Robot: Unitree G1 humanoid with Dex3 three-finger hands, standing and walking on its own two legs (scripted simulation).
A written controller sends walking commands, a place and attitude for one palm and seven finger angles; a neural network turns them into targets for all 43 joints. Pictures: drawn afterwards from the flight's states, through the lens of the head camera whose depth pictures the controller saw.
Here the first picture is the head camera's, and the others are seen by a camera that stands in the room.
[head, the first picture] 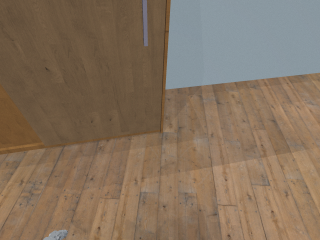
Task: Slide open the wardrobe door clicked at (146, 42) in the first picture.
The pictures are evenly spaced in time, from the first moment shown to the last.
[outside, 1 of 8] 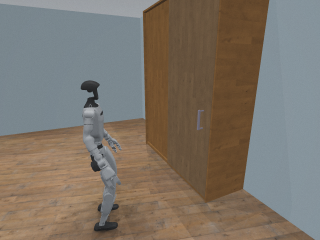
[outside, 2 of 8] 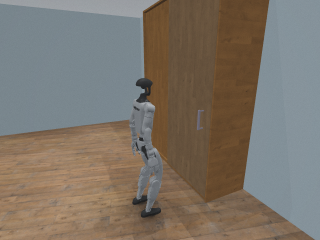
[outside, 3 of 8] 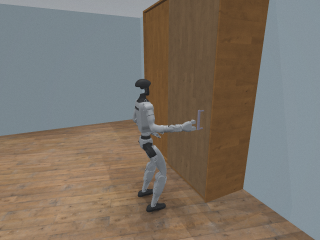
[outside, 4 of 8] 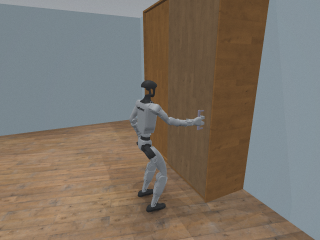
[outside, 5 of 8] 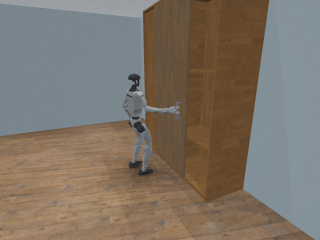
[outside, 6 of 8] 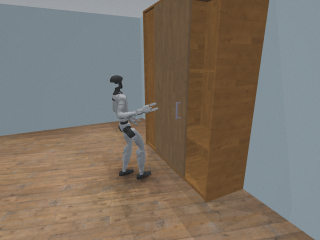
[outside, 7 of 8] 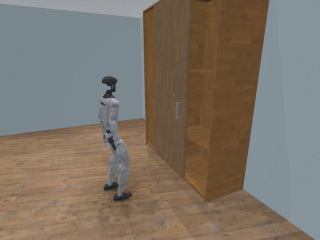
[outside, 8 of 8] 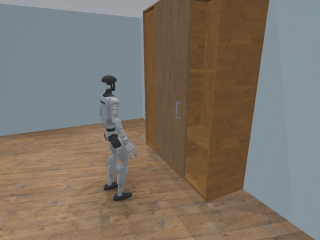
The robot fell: no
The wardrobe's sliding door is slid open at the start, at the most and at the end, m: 0.00 0.43 0.43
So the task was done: yes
